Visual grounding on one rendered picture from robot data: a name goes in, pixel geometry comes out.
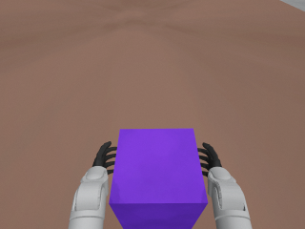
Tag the carton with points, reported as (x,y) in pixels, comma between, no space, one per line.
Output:
(157,180)

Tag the robot left hand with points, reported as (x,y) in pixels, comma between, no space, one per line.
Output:
(102,157)

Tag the robot left forearm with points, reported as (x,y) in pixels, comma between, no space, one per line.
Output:
(89,201)

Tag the robot right hand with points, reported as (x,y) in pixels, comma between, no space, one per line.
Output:
(211,158)

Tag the robot right forearm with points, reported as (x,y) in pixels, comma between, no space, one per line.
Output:
(230,209)

